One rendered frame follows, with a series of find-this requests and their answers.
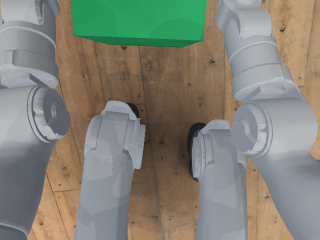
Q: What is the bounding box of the robot left forearm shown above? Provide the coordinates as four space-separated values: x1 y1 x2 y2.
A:
0 0 61 89

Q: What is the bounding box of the right robot shin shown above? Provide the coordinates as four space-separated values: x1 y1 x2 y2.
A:
197 119 248 179

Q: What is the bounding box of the robot shin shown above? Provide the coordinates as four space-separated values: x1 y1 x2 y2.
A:
84 101 137 158
197 119 248 179

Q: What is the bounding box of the left robot shin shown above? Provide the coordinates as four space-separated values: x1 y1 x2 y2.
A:
84 101 137 158

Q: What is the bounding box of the robot right forearm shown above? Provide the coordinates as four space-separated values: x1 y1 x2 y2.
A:
215 0 318 131

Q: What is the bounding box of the left robot upper arm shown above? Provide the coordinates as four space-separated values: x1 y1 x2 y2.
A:
0 84 71 240

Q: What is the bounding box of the carton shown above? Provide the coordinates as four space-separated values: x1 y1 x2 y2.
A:
70 0 207 48

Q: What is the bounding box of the right robot upper arm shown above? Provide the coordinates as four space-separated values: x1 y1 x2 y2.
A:
230 97 320 240

